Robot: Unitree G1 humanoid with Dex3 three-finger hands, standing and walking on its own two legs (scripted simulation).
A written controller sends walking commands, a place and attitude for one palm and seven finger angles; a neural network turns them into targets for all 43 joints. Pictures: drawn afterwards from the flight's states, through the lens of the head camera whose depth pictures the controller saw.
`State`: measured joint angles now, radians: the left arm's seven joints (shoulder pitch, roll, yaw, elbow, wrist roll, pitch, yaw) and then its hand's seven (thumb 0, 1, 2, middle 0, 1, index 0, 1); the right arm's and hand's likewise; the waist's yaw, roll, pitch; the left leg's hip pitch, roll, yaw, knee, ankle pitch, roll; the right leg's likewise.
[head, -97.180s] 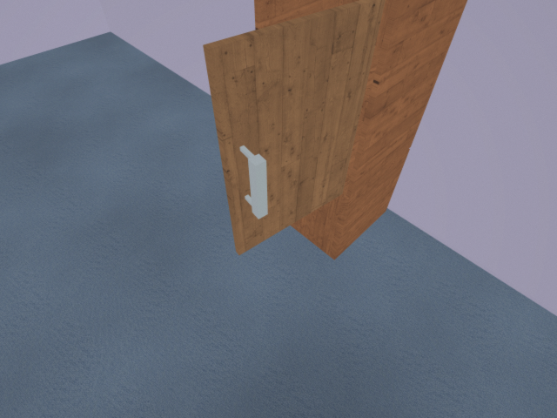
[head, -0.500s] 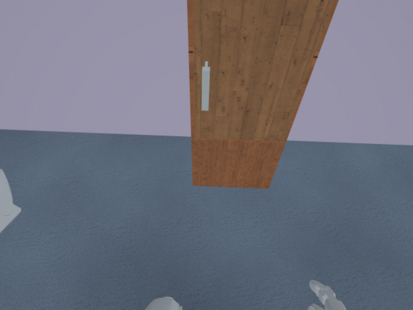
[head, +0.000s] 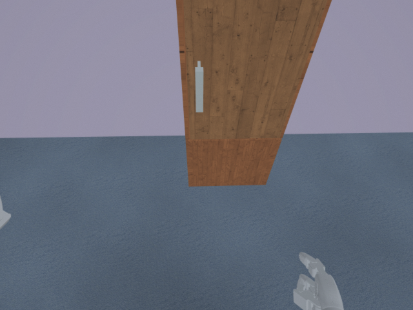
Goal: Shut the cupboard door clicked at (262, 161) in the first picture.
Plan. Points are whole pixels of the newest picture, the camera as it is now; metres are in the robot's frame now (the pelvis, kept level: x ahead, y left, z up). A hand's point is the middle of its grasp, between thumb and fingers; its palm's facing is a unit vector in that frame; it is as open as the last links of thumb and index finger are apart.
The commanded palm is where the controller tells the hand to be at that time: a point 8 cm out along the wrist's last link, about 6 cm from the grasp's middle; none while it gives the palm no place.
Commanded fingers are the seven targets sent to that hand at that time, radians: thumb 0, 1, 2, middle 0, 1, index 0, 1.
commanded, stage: stop stepping back and stand still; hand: left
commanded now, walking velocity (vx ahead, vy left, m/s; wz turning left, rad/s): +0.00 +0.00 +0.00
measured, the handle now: (199, 87) +0.82 +0.05 -0.05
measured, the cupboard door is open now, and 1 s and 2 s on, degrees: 0 0 0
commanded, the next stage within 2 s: let the arm hang, fingers relaxed in 0.64 s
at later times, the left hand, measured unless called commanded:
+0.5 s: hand out of the picture +0.15 +0.30 +0.16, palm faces +0.47 -0.76 -0.46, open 7.4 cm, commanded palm +0.09 +0.32 +0.18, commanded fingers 0.00 0.90 0.90 -0.20 -0.30 -0.20 -0.30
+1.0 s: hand out of the picture +0.06 +0.22 -0.13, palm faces -0.05 -0.96 -0.27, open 7.4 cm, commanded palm none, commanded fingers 0.00 0.90 0.90 -0.20 -0.30 -0.20 -0.30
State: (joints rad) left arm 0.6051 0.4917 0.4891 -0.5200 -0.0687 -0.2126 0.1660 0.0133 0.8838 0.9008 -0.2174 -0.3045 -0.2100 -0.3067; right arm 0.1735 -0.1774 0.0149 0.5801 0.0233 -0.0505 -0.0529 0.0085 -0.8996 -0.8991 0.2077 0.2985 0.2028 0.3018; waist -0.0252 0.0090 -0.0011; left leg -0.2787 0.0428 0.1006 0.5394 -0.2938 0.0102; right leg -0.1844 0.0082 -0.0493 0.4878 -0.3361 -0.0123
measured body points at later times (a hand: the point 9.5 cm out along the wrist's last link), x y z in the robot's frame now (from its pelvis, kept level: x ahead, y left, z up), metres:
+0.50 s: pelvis -0.04 +0.02 +0.01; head -0.04 +0.02 +0.46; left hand +0.12 +0.33 +0.19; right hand +0.12 -0.21 -0.08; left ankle -0.01 +0.11 -0.74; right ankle -0.05 -0.11 -0.74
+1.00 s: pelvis -0.05 +0.02 +0.00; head -0.03 +0.01 +0.45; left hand +0.06 +0.27 -0.11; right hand +0.08 -0.25 -0.13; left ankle -0.01 +0.11 -0.74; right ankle -0.05 -0.11 -0.74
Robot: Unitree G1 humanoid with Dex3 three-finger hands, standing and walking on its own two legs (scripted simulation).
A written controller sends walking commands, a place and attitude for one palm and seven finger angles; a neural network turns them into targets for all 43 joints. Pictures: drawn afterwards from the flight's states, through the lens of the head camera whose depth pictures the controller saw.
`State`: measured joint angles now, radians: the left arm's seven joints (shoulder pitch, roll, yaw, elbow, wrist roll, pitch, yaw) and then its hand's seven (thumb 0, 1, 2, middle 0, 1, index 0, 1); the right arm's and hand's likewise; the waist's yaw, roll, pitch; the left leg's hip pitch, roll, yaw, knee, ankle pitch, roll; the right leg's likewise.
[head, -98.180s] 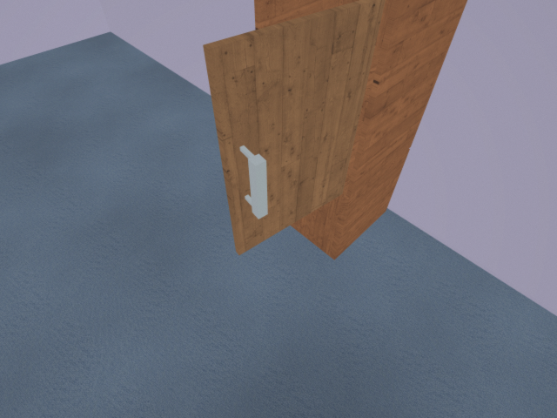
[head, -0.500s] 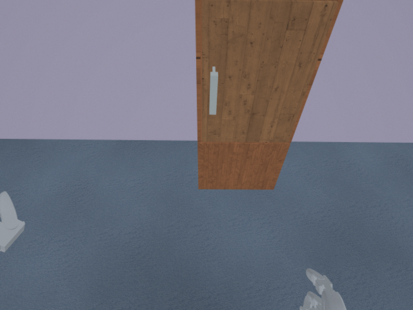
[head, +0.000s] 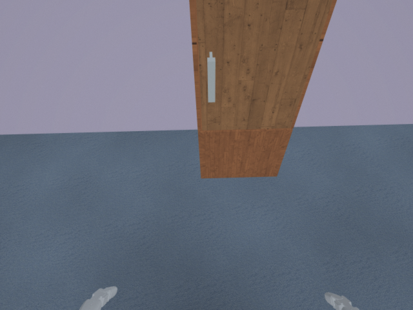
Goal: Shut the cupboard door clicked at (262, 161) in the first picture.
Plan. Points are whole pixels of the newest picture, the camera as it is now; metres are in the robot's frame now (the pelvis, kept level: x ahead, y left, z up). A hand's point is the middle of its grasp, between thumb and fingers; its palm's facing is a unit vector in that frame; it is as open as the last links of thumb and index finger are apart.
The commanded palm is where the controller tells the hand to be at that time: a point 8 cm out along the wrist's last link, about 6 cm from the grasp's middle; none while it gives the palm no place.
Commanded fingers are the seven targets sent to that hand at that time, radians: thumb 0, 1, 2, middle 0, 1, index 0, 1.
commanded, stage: let the arm hang, fingers relaxed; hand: left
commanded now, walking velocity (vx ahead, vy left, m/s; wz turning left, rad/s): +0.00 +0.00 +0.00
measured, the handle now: (211, 77) +0.87 +0.01 -0.04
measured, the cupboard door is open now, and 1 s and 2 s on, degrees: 0 0 0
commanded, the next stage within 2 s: look to check the result in 0.84 s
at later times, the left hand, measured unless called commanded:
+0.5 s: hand out of the picture +0.00 +0.21 -0.16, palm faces +0.01 -0.96 -0.28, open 7.4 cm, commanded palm none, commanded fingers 0.00 0.90 0.90 -0.20 -0.30 -0.20 -0.30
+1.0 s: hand out of the picture +0.03 +0.19 -0.16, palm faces -0.01 -0.98 -0.21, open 7.4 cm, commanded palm none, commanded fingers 0.00 0.90 0.90 -0.20 -0.30 -0.20 -0.30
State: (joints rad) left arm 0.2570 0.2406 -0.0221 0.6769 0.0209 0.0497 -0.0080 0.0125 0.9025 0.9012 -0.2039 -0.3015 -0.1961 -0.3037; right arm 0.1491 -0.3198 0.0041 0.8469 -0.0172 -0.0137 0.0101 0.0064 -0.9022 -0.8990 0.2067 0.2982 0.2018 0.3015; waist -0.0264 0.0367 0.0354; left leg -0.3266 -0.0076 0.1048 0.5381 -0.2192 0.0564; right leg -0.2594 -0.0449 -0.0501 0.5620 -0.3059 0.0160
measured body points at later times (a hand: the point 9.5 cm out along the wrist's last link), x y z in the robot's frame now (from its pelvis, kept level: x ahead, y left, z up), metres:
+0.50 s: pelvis +0.00 +0.00 +0.01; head +0.01 -0.02 +0.46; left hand +0.00 +0.26 -0.13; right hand +0.03 -0.25 -0.15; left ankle +0.04 +0.08 -0.73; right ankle -0.01 -0.13 -0.73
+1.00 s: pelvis +0.02 +0.00 +0.01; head +0.03 +0.00 +0.46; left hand +0.03 +0.24 -0.15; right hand +0.03 -0.25 -0.14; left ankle +0.04 +0.08 -0.73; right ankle -0.01 -0.13 -0.73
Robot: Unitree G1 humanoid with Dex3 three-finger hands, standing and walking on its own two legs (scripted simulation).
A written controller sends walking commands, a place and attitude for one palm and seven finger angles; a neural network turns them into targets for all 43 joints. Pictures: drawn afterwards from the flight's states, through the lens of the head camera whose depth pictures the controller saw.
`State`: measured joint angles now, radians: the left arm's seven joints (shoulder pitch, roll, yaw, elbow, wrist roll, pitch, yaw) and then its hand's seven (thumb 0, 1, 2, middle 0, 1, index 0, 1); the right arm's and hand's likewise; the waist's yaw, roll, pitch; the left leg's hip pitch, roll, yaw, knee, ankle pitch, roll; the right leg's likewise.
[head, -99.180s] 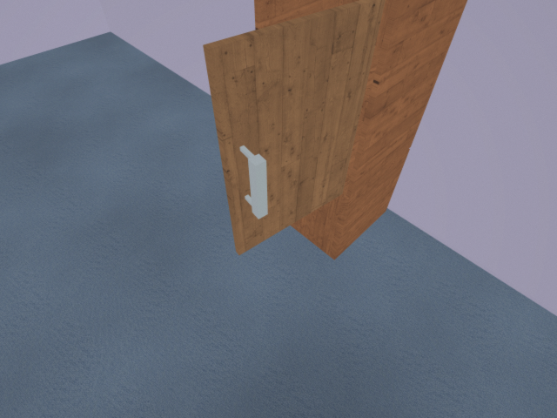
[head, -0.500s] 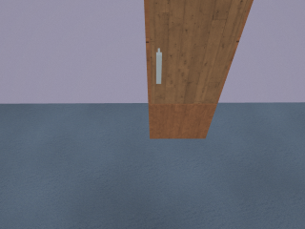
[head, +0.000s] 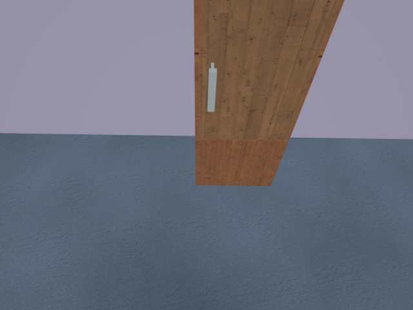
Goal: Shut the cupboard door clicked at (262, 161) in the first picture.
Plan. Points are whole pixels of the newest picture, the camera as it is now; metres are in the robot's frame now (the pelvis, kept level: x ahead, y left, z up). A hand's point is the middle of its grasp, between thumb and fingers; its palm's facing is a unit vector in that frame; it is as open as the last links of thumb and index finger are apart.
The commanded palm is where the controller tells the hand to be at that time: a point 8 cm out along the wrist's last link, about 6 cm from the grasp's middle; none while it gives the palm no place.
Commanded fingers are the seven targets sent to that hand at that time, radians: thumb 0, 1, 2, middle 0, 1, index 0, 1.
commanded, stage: look to check the result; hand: left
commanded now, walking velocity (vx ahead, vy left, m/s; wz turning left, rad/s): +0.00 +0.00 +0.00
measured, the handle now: (211, 87) +0.85 +0.02 -0.06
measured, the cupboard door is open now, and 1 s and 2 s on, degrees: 0 0 0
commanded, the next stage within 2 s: stand and wait in 0.44 s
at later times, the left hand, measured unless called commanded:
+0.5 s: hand out of the picture +0.04 +0.21 -0.17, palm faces +0.00 -0.96 -0.26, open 7.4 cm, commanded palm none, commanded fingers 0.00 0.90 0.90 -0.20 -0.30 -0.20 -0.30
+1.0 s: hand out of the picture +0.06 +0.21 -0.17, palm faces +0.00 -0.96 -0.28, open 7.4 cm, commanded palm none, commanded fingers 0.00 0.90 0.90 -0.20 -0.30 -0.20 -0.30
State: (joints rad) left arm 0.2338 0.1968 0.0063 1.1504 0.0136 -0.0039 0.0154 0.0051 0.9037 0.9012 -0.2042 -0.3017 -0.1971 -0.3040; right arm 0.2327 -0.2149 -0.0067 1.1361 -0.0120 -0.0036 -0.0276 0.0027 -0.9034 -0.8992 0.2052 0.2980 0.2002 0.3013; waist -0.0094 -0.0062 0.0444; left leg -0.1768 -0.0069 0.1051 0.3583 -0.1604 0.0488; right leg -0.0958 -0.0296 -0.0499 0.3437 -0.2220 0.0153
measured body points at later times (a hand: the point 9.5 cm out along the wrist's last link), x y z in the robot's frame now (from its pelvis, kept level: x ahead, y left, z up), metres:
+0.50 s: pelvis +0.01 +0.00 +0.00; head +0.03 +0.00 +0.45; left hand +0.04 +0.26 -0.15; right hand +0.06 -0.27 -0.15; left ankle +0.02 +0.09 -0.75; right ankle -0.02 -0.13 -0.75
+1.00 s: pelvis +0.03 -0.01 +0.00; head +0.04 -0.01 +0.45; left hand +0.06 +0.26 -0.15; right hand +0.08 -0.28 -0.15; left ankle +0.02 +0.09 -0.75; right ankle -0.02 -0.13 -0.75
